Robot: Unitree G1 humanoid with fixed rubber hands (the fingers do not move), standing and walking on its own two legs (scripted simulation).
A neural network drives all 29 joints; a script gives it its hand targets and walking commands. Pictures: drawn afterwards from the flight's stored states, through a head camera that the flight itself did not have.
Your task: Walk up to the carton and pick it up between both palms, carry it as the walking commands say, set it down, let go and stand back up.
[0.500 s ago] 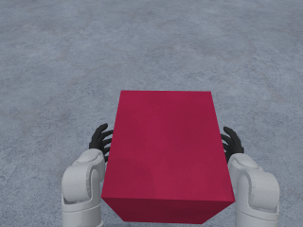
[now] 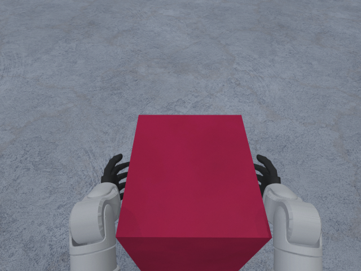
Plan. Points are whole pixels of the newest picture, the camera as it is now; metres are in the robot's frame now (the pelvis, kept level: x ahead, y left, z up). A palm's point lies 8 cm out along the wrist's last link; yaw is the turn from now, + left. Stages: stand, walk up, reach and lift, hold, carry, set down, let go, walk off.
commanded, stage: carry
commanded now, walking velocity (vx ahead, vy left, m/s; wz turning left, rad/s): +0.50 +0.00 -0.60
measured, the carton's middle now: (189, 197) +0.28 +0.00 -0.01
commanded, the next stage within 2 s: none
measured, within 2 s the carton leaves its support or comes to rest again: neither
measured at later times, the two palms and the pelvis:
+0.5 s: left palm (179, 90) +0.60 +0.03 +0.04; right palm (284, 105) +0.55 -0.28 +0.03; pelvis +0.32 -0.08 +0.00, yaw -12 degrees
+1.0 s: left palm (244, 31) +0.95 -0.22 +0.06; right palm (325, 58) +0.75 -0.46 +0.07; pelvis +0.65 -0.18 +0.00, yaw -35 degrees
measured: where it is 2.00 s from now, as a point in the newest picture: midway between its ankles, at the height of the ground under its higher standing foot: (243, 162)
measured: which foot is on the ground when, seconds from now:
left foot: down 0.00-0.26, up 0.28-0.66, down 0.68-1.00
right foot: up 0.00-0.26, down 0.28-0.74, up 0.76-1.00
